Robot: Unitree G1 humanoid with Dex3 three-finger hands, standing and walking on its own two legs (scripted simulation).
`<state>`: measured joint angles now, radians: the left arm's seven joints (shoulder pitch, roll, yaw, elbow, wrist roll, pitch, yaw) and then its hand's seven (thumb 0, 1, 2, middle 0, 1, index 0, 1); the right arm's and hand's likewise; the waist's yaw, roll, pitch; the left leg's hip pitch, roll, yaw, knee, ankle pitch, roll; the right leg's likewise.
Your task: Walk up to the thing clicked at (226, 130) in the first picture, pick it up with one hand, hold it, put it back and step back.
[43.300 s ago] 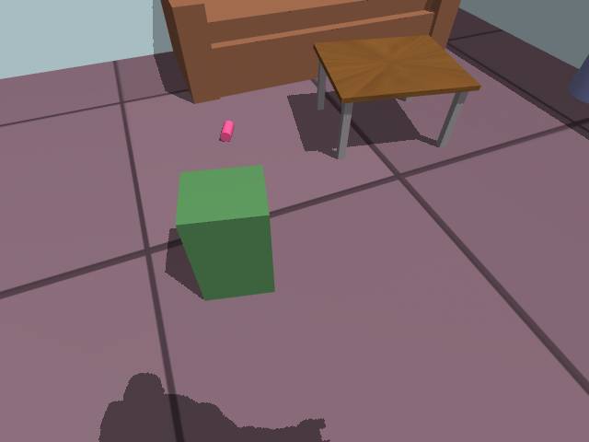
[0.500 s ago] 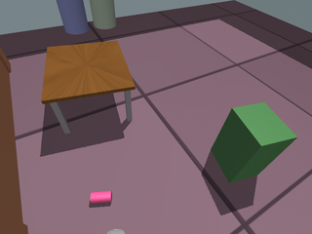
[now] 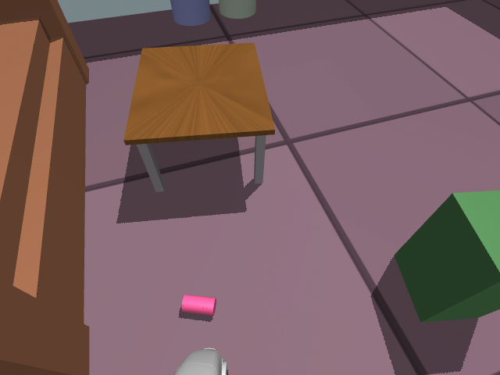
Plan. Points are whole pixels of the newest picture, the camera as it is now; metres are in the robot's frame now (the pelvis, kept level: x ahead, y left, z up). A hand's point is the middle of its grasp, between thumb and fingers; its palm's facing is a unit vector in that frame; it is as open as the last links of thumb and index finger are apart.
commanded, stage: walk up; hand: left
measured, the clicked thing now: (199, 304) +0.40 +0.22 -0.72
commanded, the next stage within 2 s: none
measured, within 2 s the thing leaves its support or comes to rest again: neither
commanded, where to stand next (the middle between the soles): +0.02 -0.01 m, yaw -2 degrees
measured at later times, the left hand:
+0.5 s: hand out of the picture +0.04 +0.25 -0.13, palm faces -0.06 -0.89 -0.45, open 7.4 cm
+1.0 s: hand out of the picture -0.11 +0.26 -0.15, palm faces -0.01 -0.93 -0.36, open 7.4 cm
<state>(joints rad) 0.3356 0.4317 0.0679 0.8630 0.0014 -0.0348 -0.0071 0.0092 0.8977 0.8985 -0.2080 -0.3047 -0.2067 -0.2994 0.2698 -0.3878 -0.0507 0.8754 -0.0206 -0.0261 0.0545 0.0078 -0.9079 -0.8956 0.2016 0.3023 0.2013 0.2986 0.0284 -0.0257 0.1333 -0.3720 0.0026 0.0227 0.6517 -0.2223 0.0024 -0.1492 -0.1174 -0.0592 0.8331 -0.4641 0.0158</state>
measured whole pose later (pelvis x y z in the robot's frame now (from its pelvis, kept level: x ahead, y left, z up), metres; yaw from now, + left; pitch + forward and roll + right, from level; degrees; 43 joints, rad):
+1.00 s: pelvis -0.15 -0.01 +0.01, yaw +0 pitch -2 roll -1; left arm 0.25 0.40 0.06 0.98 0.03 0.01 -0.02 0.01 0.90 0.90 -0.21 -0.30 -0.21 -0.30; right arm 0.18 -0.38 -0.04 0.90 -0.03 -0.01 0.02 0.01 -0.90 -0.90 0.20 0.30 0.20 0.30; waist 0.02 -0.02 0.09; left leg -0.26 0.03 0.00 0.68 -0.38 0.01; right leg -0.22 0.02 0.03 0.62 -0.38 -0.01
